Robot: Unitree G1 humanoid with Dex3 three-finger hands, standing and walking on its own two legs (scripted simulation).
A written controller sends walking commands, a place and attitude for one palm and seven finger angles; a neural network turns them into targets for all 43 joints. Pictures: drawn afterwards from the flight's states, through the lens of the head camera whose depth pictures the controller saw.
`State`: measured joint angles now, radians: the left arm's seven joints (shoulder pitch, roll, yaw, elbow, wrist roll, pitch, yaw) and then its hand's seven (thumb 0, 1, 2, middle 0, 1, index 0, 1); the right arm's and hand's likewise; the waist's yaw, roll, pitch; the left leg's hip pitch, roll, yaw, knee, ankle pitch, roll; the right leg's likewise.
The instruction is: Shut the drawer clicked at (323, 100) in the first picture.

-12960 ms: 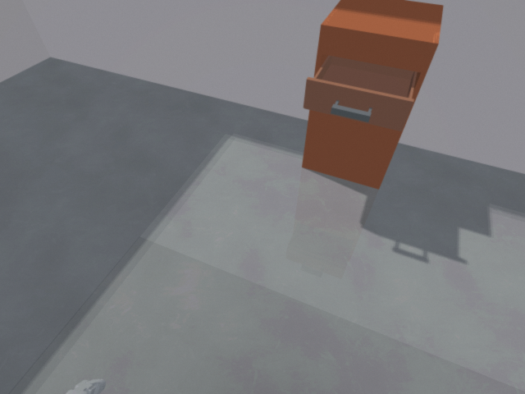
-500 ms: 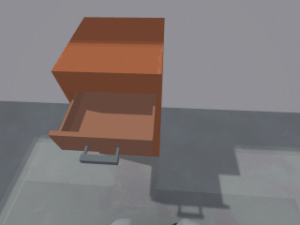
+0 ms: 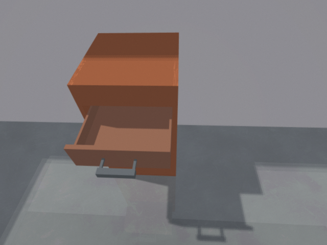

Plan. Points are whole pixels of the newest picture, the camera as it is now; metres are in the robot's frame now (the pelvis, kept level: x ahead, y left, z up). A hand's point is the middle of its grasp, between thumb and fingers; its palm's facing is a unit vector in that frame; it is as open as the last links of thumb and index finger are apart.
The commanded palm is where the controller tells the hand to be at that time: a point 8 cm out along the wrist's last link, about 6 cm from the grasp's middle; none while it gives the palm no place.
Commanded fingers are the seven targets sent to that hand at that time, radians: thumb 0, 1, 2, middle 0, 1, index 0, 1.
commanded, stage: come to a stop and stand still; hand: left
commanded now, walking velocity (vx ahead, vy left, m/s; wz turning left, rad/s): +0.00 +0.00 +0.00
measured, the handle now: (117, 167) +0.40 +0.21 -0.18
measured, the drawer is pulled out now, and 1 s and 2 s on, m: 0.22 0.22 0.22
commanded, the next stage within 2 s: look again from close up in 0.16 s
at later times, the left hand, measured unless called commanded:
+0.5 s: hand out of the picture +0.00 +0.18 -0.18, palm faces +0.00 -0.98 -0.20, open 7.4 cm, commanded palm none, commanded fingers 0.00 0.90 0.90 -0.20 -0.30 -0.20 -0.30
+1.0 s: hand out of the picture +0.10 +0.23 -0.11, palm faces +0.19 -0.96 -0.21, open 7.2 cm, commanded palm +0.11 +0.26 -0.07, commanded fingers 0.00 0.90 0.90 -0.34 -0.45 -0.34 -0.45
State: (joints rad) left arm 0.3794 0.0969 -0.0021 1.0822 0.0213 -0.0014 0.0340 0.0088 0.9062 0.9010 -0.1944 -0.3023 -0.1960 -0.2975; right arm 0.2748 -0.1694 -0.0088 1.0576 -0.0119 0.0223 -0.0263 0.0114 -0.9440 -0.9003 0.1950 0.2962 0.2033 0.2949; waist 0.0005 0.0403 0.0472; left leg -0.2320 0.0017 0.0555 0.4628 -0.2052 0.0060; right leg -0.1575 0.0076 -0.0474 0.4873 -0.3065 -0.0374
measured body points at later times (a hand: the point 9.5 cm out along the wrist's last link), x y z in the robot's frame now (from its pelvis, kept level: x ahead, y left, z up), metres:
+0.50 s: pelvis -0.01 +0.02 -0.01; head -0.02 +0.01 +0.44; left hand +0.00 +0.24 -0.16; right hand -0.03 -0.19 -0.17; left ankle +0.03 +0.11 -0.74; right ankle -0.03 -0.09 -0.74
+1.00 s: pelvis +0.01 +0.04 -0.01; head +0.01 +0.04 +0.44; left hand +0.09 +0.28 -0.09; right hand +0.06 -0.20 -0.13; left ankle +0.03 +0.11 -0.74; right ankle -0.02 -0.09 -0.74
